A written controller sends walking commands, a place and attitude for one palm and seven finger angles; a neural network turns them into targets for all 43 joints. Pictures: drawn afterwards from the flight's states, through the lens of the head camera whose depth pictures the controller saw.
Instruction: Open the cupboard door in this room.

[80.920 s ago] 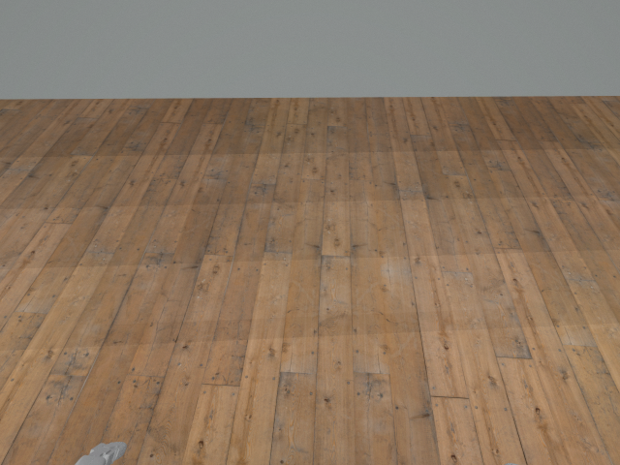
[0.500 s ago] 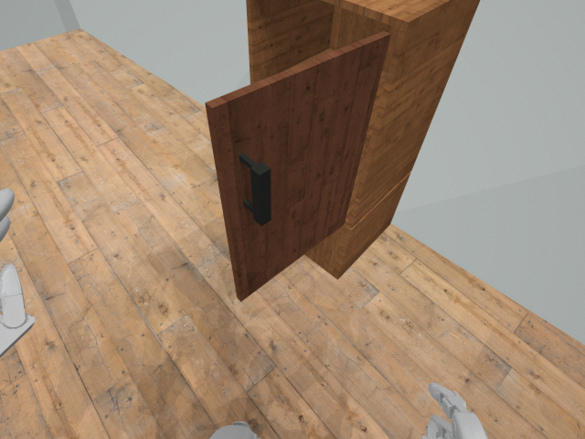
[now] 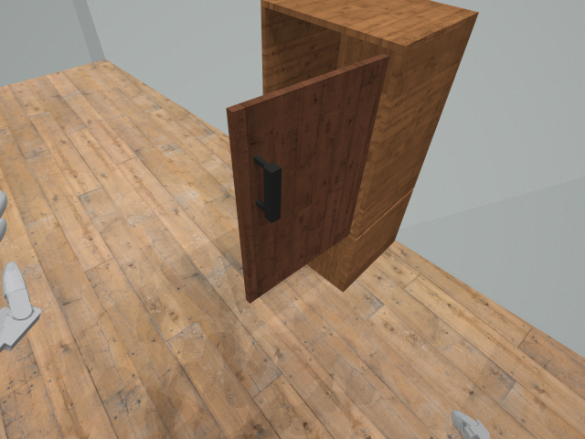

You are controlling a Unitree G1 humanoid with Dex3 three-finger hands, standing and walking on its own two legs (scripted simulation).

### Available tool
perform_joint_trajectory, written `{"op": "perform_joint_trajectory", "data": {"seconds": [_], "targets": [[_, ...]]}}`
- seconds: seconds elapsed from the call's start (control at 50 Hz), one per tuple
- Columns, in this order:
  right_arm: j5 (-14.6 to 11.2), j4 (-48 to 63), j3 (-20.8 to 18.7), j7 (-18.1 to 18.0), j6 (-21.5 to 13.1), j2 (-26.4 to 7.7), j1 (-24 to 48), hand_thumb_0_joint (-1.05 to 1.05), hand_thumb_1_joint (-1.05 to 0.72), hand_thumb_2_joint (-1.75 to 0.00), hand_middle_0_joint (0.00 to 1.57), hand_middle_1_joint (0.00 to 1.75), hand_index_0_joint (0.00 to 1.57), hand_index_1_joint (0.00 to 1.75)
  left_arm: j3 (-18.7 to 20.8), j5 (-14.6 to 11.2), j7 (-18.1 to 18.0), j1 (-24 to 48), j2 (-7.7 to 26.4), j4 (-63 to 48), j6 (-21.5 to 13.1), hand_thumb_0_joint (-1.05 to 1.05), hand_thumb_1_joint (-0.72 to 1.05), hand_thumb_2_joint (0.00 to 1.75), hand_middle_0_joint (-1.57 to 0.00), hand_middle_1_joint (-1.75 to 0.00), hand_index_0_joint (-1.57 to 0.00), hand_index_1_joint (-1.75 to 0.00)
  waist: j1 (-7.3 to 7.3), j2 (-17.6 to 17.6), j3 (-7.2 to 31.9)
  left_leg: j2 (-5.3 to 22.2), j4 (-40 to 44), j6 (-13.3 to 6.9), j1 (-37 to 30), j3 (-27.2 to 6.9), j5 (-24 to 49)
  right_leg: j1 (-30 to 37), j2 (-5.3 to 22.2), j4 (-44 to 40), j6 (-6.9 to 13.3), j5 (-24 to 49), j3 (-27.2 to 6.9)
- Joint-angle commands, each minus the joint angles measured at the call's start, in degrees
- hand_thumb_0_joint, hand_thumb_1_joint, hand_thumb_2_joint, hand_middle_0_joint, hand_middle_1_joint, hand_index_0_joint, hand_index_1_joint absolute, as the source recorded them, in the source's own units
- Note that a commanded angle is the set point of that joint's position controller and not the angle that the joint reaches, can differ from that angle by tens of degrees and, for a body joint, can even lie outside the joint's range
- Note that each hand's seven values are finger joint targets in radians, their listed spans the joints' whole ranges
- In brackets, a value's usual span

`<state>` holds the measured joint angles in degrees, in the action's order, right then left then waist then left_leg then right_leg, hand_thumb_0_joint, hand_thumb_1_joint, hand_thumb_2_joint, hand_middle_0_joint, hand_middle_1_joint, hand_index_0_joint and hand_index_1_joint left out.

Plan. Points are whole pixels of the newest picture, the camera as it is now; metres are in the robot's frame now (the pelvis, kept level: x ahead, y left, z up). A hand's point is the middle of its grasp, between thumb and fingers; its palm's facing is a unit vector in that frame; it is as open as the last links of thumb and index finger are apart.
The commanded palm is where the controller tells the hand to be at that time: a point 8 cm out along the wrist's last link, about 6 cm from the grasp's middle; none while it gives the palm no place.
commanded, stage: stop stepping back and stand still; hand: left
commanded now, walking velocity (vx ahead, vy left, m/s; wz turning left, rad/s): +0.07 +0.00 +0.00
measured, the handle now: (265, 188) +0.57 +0.09 +0.02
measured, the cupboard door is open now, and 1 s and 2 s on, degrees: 84 84 84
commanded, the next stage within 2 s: let the arm hang, fingers relaxed in 0.22 s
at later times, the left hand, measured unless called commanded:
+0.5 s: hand (145, 408) +0.18 +0.22 -0.07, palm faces +0.12 -0.92 -0.38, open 7.4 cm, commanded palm none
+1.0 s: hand out of the picture -0.02 +0.21 -0.16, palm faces +0.09 -0.96 -0.25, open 7.3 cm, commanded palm none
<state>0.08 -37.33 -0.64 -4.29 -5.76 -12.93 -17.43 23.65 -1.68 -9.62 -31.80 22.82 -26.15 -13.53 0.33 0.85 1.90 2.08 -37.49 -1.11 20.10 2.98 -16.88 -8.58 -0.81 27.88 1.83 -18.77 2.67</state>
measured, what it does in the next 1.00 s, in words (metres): steps on the spot: left foot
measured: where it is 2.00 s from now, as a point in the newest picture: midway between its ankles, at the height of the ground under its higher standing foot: outside the picture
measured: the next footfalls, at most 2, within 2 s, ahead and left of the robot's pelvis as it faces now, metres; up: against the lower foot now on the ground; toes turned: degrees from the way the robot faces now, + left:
left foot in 0.04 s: +0.04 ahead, +0.14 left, +0.00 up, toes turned +5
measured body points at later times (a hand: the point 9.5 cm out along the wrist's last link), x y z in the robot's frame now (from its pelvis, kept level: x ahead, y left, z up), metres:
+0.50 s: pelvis +0.01 -0.01 -0.01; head +0.02 -0.04 +0.44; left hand +0.17 +0.27 -0.05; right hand +0.15 -0.25 -0.15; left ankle +0.00 +0.13 -0.73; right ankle +0.03 -0.08 -0.74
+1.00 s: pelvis +0.00 +0.02 +0.01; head +0.01 +0.00 +0.46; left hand -0.02 +0.26 -0.14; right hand -0.01 -0.19 -0.16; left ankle +0.00 +0.14 -0.74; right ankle +0.03 -0.08 -0.74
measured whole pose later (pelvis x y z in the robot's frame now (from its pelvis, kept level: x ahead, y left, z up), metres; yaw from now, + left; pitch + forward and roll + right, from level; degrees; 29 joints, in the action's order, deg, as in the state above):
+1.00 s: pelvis +0.00 +0.02 +0.01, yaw +2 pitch -2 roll +0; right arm 1.5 -63.0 1.0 -1.5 1.4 -7.7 -17.2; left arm 1.5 0.3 -1.6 -16.1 9.9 64.5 0.9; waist 0.0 -2.4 -2.9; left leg 1.4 -24.7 0.2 9.9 2.5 -12.7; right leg -11.1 0.9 23.8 1.4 -10.8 5.7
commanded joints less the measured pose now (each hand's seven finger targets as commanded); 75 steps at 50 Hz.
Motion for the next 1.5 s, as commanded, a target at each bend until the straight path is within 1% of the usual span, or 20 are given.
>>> {"op": "perform_joint_trajectory", "data": {"seconds": [0.0,0.02,0.04,0.08,0.16,0.22,0.26,0.28,0.3,0.32,0.34,0.38,0.44,0.5,0.54,0.58,0.64,0.84,1.22,1.48], "targets": [[0.2,9.5,-3.1,-1.3,-4.3,-7.3,8.2,0.00,-0.90,-0.90,0.20,0.30,0.20,0.30,3.7,-0.5,-0.8,9.2,8.6,-11.1,-2.2,0.00,0.90,0.90,-0.20,-0.30,-0.20,-0.30,-1.09,-8.0,-2.1,4.9,16.2,-3.7,-15.6,-8.8,-1.2,-13.4,5.0,1.8,0.8,-3.6,-6.6],[0.0,10.0,-3.0,-1.0,-4.5,-7.9,7.9,0.00,-0.90,-0.90,0.20,0.30,0.20,0.30,4.4,-0.2,-1.0,10.6,9.5,-14.2,-2.6,0.00,0.90,0.90,-0.20,-0.30,-0.20,-0.30,-1.10,-13.6,-0.5,11.8,17.9,-6.9,-19.3,-20.0,2.5,-17.8,1.0,9.8,-1.4,-2.5,-2.7],[0.2,10.0,-2.5,-0.5,-5.0,-6.8,7.6,0.00,-0.90,-0.90,0.20,0.30,0.20,0.30,5.7,-0.1,-1.2,11.8,11.0,-15.3,-3.0,0.00,0.90,0.90,-0.20,-0.30,-0.20,-0.30,-0.98,-12.2,0.2,15.4,20.3,-9.3,-19.6,-25.2,9.4,-19.4,-0.4,16.1,-2.4,-7.9,-1.2],[1.2,7.9,-1.7,-0.4,-6.4,-4.6,8.1,0.00,-0.90,-0.90,0.20,0.30,0.20,0.30,6.1,0.1,-0.6,11.0,11.9,-15.7,-2.9,0.00,0.90,0.90,-0.20,-0.30,-0.20,-0.30,-1.20,-10.9,-0.2,15.8,23.1,-9.7,-14.0,-24.9,9.4,-17.6,1.6,22.1,-2.4,-10.6,-3.0],[0.2,8.4,-1.8,0.9,-7.2,-5.3,8.5,0.00,-0.90,-0.90,0.20,0.30,0.20,0.30,7.8,-0.3,-0.9,2.1,11.7,-17.4,-1.2,0.00,0.90,0.90,-0.20,-0.30,-0.20,-0.30,-0.22,-12.3,3.0,10.5,18.4,-5.6,-11.7,-9.3,15.0,-7.7,0.8,8.3,-3.0,-0.7,0.4],[0.1,9.4,-1.1,1.2,-6.3,-5.0,9.5,0.00,-0.90,-0.90,0.20,0.30,0.20,0.30,8.6,-0.5,-0.7,-1.0,11.5,-15.4,-1.1,0.00,0.90,0.90,-0.20,-0.30,-0.20,-0.30,-0.31,-11.7,1.9,7.7,15.7,-2.6,-1.2,-4.8,6.5,3.9,0.5,-2.1,-2.8,6.4,0.5],[0.5,9.6,-1.2,1.0,-5.7,-4.7,9.9,0.00,-0.90,-0.90,0.20,0.30,0.20,0.30,10.3,-0.6,-0.7,-1.5,13.0,-12.3,-1.3,0.00,0.90,0.90,-0.20,-0.30,-0.20,-0.30,-0.63,-3.8,0.2,3.0,10.4,-0.1,1.4,-2.3,-1.0,3.1,4.6,-7.8,-0.4,10.3,-8.8],[0.2,9.6,-1.4,1.2,-5.2,-4.2,9.3,0.00,-0.90,-0.90,0.20,0.30,0.20,0.30,9.2,-1.1,-0.5,-1.3,11.5,-11.2,-0.8,0.00,0.90,0.90,-0.20,-0.30,-0.20,-0.30,-0.81,2.9,-0.5,0.3,4.8,1.0,1.3,-1.7,-5.0,-0.9,8.7,-11.4,1.5,5.2,-16.4],[0.1,-4.2,-3.7,5.6,-4.2,-10.0,10.6,0.00,-0.90,-0.90,0.20,0.30,0.20,0.30,-16.4,4.9,7.6,5.9,0.1,31.8,9.0,0.00,0.90,0.90,-0.20,-0.30,-0.20,-0.30,-3.10,7.3,-0.4,3.0,-8.4,1.5,5.6,-2.2,-4.7,-6.3,19.7,-3.7,5.5,27.7,-15.3],[0.0,-4.3,-3.7,5.1,-0.6,-7.1,6.0,0.00,-0.90,-0.90,0.20,0.30,0.20,0.30,-15.8,3.8,8.9,6.4,-1.6,34.4,11.8,0.00,0.90,0.90,-0.20,-0.30,-0.20,-0.30,-2.54,5.8,2.9,3.3,-9.5,1.5,0.9,-5.0,-11.2,-8.4,18.3,-2.3,7.7,30.7,-14.9],[0.2,-2.8,-3.2,4.8,1.1,-6.1,4.2,0.00,-0.90,-0.90,0.20,0.30,0.20,0.30,-16.0,3.9,9.3,6.3,-2.3,33.7,12.5,0.00,0.90,0.90,-0.20,-0.30,-0.20,-0.30,-3.05,5.3,2.6,2.2,-8.9,1.5,1.1,-4.2,-11.4,-8.1,16.8,-1.9,7.6,25.8,-12.8],[0.4,-2.8,-1.9,4.9,3.8,-4.2,3.9,0.00,-0.90,-0.90,0.20,0.30,0.20,0.30,-17.0,3.7,9.5,9.2,-3.6,37.9,12.8,0.00,0.90,0.90,-0.20,-0.30,-0.20,-0.30,-2.03,10.4,1.0,-0.1,-5.7,1.1,4.2,-0.9,-9.3,-4.2,14.4,0.2,7.3,29.6,-7.7],[1.4,-3.0,-2.0,4.4,5.7,-4.6,6.2,0.00,-0.90,-0.90,0.20,0.30,0.20,0.30,-18.1,3.9,9.0,11.6,-2.9,48.1,12.8,0.00,0.90,0.90,-0.20,-0.30,-0.20,-0.30,-0.65,19.5,0.2,-1.9,-1.5,0.8,3.5,-0.5,-8.9,1.2,13.2,0.4,6.1,43.4,-6.7],[1.8,-6.6,-1.7,3.8,6.4,-4.6,4.2,0.00,-0.90,-0.90,0.20,0.30,0.20,0.30,-19.0,3.3,8.5,14.7,-2.4,57.4,13.3,0.00,0.90,0.90,-0.20,-0.30,-0.20,-0.30,-1.38,13.0,1.9,-0.3,6.0,0.0,-4.2,-2.8,5.5,0.2,12.0,0.6,3.0,35.6,-6.0],[2.1,-9.3,-1.1,3.3,5.8,-6.1,4.6,0.00,-0.90,-0.90,0.20,0.30,0.20,0.30,-19.9,2.8,8.4,15.2,-4.0,62.7,13.3,0.00,0.90,0.90,-0.20,-0.30,-0.20,-0.30,-0.59,-0.6,4.7,4.4,8.7,-1.2,-10.7,-6.5,22.2,-1.7,8.8,1.3,0.0,25.6,-4.3],[1.9,-11.6,-0.3,3.3,6.1,-5.0,7.1,0.00,-0.90,-0.90,0.20,0.30,0.20,0.30,-20.3,2.5,8.4,16.5,-4.2,68.1,13.7,0.00,0.90,0.90,-0.20,-0.30,-0.20,-0.30,0.07,-12.9,2.4,4.9,11.6,-1.2,-7.0,-6.5,16.6,-0.4,7.0,-2.0,-0.3,13.1,-3.5],[2.0,-14.4,-0.3,2.5,6.5,-2.5,5.5,0.00,-0.90,-0.90,0.20,0.30,0.20,0.30,-19.6,2.6,8.3,15.1,-6.1,74.3,13.4,0.00,0.90,0.90,-0.20,-0.30,-0.20,-0.30,0.06,-16.2,0.0,3.3,13.3,0.0,-4.3,-4.8,6.3,1.2,7.3,-6.4,1.3,9.9,-4.4],[1.6,-21.9,-0.3,2.2,6.6,-2.2,-2.5,0.00,-0.90,-0.90,0.20,0.30,0.20,0.30,-21.3,2.2,8.4,16.4,-7.2,85.7,13.3,0.00,0.90,0.90,-0.20,-0.30,-0.20,-0.30,-0.86,1.6,-5.5,3.3,17.4,-0.4,-6.4,-4.5,3.1,-2.4,7.3,-11.8,0.9,1.6,-4.3],[1.4,-26.9,0.4,1.9,5.7,1.8,-4.9,0.00,-0.90,-0.90,0.20,0.30,0.20,0.30,-21.6,2.3,7.6,12.5,-10.6,90.9,13.4,0.00,0.90,0.90,-0.20,-0.30,-0.20,-0.30,-0.22,-3.6,-8.1,3.6,21.0,-1.0,-4.4,-5.4,1.4,-2.6,6.6,-7.6,0.1,6.1,-2.7],[1.2,-26.6,0.1,1.9,5.5,1.8,-5.6,0.00,-0.90,-0.90,0.20,0.30,0.20,0.30,-21.6,2.4,7.5,11.4,-11.3,91.1,13.0,0.00,0.90,0.90,-0.20,-0.30,-0.20,-0.30,-0.57,-1.8,-6.2,3.6,19.6,-1.1,-6.3,-5.1,5.0,-2.4,6.9,-7.5,-0.2,8.1,-2.4]]}}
